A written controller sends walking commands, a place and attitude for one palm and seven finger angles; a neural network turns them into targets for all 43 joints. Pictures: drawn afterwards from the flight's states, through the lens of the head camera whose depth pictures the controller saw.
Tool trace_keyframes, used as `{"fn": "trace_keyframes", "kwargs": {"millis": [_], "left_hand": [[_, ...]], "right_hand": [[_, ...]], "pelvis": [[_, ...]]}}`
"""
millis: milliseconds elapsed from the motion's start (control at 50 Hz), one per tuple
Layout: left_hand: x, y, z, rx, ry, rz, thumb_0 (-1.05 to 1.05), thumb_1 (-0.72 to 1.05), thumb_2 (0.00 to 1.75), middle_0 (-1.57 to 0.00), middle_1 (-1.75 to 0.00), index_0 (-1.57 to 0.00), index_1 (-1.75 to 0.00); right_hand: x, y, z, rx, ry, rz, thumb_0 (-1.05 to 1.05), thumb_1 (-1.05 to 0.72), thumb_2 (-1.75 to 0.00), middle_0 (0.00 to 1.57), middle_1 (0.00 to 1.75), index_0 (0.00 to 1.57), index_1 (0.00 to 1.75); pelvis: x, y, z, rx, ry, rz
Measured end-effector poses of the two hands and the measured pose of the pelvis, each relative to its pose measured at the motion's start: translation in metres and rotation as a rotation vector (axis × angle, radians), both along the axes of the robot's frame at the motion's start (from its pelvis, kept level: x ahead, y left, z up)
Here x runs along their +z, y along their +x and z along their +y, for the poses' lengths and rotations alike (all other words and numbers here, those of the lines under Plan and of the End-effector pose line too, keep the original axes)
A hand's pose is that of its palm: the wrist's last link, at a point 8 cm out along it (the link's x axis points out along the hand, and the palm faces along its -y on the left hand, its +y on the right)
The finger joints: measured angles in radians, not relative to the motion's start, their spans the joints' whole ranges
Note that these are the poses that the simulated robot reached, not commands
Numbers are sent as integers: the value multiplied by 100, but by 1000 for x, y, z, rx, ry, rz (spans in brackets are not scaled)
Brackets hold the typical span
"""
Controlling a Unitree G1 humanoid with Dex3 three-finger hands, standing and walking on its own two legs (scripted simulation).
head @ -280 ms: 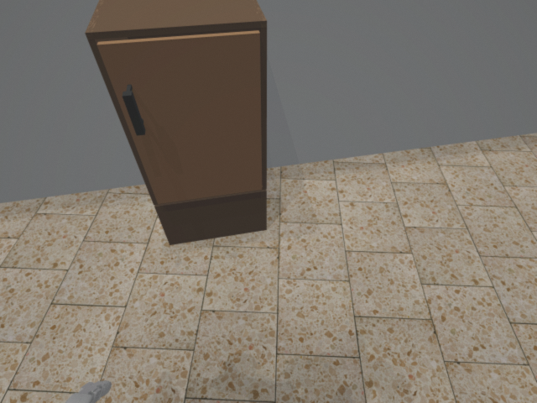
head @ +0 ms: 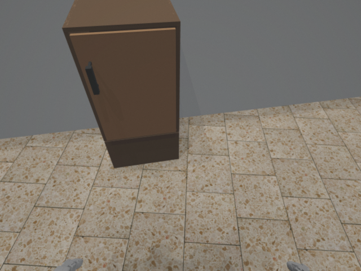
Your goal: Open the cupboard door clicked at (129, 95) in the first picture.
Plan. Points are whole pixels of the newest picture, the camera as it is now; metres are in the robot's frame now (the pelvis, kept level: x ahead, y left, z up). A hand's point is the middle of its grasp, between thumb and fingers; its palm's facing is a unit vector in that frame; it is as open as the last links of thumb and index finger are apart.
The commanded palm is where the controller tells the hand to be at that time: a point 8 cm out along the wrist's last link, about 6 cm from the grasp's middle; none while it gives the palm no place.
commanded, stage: stand and wait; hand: left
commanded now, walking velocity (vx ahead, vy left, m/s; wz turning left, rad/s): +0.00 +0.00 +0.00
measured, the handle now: (93, 78) +0.83 +0.42 -0.04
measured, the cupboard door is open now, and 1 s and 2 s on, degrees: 0 0 0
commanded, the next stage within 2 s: look at it before walking up in 0.60 s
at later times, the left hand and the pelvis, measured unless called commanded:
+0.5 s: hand out of the picture +0.06 +0.24 -0.15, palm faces -0.04 -0.94 -0.35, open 7.4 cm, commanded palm none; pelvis -0.02 -0.01 +0.01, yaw +0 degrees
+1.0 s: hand out of the picture +0.05 +0.23 -0.15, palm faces -0.04 -0.94 -0.34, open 7.4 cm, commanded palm none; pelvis -0.03 -0.01 +0.01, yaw -1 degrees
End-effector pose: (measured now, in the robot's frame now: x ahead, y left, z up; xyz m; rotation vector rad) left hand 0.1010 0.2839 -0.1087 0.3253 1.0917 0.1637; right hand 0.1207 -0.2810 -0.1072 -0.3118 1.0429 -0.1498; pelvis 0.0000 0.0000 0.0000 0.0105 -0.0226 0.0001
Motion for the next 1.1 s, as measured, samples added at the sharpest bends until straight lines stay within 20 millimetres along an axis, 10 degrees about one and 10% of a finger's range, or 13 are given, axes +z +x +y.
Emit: {"fn": "trace_keyframes", "kwargs": {"millis": [500, 1100], "left_hand": [[0, -50, -1, 31, 19, 102, 1, 91, 89, -20, -30, -21, -30], [-2, -59, -5, 24, 12, 116, 1, 91, 89, -20, -30, -21, -30]], "right_hand": [[-10, -78, -22, -69, -8, 160, 0, -91, -90, 20, 30, 20, 30], [-10, -90, -24, -79, -4, 172, 0, -91, -90, 20, 30, 20, 30]], "pelvis": [[5, -22, -10, -6, -2, -20], [7, -28, -12, -12, -3, -14]]}}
